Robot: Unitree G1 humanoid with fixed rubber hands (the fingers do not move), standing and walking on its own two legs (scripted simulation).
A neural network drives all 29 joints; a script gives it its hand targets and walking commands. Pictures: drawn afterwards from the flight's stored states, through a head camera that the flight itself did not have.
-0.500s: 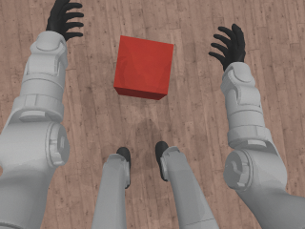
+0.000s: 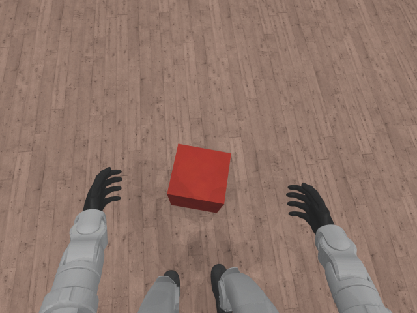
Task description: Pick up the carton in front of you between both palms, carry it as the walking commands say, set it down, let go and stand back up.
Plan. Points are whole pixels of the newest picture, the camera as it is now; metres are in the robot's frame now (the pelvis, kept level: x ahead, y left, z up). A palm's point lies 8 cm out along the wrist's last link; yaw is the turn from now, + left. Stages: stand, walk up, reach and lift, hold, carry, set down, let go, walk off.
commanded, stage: let go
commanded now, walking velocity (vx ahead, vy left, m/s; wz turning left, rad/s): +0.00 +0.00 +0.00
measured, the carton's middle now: (198, 181) +0.49 -0.04 -0.62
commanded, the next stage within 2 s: stand in 0.82 s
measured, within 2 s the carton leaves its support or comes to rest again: neither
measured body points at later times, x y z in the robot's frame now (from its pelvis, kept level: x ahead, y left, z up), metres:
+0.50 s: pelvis +0.03 +0.02 +0.03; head +0.05 +0.02 +0.48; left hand +0.21 +0.25 -0.05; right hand +0.20 -0.22 -0.04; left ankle +0.00 +0.11 -0.71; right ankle +0.01 -0.10 -0.71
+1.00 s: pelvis +0.00 +0.01 +0.02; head -0.01 +0.01 +0.47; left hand +0.16 +0.28 -0.06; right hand +0.16 -0.27 -0.05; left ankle +0.00 +0.11 -0.71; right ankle +0.01 -0.10 -0.71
